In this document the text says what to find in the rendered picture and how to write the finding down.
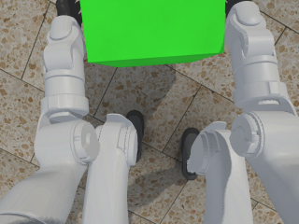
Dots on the robot thigh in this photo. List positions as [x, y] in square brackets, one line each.
[227, 185]
[105, 198]

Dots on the right robot forearm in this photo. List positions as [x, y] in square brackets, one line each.
[254, 61]

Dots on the left robot upper arm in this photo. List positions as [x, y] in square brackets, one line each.
[63, 151]

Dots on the left robot forearm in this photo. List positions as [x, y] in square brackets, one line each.
[63, 73]

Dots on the carton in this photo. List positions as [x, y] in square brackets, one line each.
[129, 33]

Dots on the robot right hand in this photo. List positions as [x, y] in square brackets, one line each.
[229, 5]

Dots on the robot left hand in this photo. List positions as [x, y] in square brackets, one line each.
[69, 8]

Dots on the right robot upper arm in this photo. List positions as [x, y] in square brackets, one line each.
[269, 141]

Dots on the left robot thigh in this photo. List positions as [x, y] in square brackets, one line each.
[105, 198]

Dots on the right robot thigh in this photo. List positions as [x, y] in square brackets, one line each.
[227, 185]

